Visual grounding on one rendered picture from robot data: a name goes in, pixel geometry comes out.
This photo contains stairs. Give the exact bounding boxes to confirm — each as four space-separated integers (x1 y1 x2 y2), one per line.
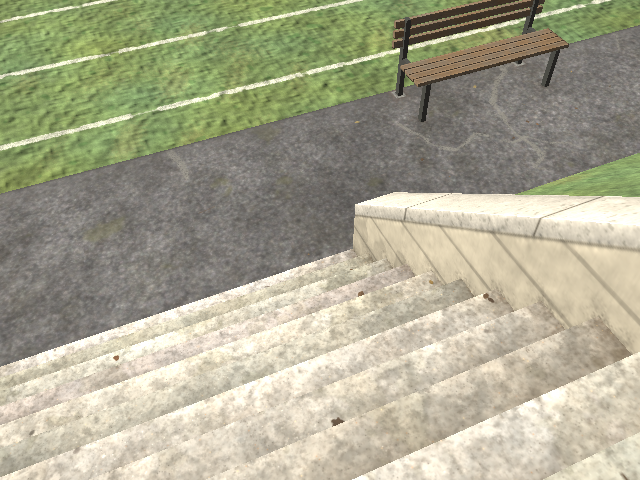
0 249 640 480

